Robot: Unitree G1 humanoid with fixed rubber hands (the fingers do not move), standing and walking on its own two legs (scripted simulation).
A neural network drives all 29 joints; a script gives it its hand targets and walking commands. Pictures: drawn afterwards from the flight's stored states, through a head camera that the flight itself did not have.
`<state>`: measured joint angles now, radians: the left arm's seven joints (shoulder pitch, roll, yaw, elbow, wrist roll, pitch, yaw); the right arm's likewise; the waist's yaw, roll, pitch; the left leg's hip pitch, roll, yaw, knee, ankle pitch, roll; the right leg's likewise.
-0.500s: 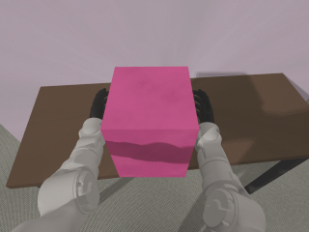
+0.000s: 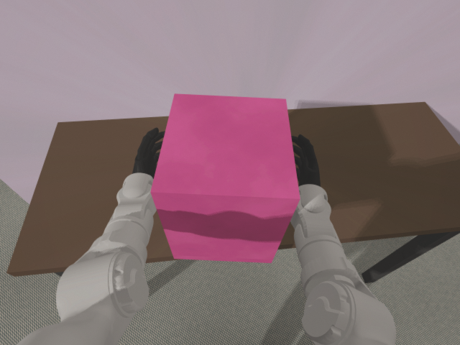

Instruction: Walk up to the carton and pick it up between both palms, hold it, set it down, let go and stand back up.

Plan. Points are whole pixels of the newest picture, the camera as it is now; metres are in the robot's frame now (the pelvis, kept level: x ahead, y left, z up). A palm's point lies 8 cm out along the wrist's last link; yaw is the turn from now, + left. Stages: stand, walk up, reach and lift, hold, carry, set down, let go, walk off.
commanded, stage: set down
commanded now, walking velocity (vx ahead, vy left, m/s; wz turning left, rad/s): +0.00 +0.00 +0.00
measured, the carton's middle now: (226, 184) +0.41 -0.02 +0.02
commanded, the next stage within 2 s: none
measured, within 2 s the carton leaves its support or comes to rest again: neither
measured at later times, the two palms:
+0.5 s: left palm (143, 172) +0.45 +0.13 +0.02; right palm (300, 180) +0.40 -0.17 +0.02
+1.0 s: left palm (124, 209) +0.40 +0.17 -0.02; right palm (303, 216) +0.34 -0.17 -0.02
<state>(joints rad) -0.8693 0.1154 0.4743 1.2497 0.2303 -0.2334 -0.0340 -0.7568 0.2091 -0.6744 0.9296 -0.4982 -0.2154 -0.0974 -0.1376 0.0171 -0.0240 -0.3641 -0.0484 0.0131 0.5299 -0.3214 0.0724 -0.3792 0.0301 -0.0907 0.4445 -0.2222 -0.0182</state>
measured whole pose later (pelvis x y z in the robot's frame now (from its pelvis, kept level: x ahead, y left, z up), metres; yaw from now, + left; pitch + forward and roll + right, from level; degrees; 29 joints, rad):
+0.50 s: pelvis +0.02 +0.01 +0.00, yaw -1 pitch +16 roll -3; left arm -0.87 0.15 0.20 1.35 0.11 -0.30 0.06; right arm -0.76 0.03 -0.36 1.22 -0.07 -0.39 -0.16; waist -0.12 0.02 -0.13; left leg -0.48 -0.04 0.01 0.54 -0.33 0.07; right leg -0.49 0.03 -0.09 0.44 -0.21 -0.02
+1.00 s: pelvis +0.01 +0.02 +0.00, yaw -3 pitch +18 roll -5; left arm -0.55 0.15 0.09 0.97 0.05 -0.22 0.05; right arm -0.52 0.03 -0.25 1.16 0.07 -0.58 -0.17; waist -0.04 0.01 -0.13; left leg -0.52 -0.01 0.06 0.52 -0.31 0.08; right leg -0.50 0.06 -0.05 0.32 -0.10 -0.11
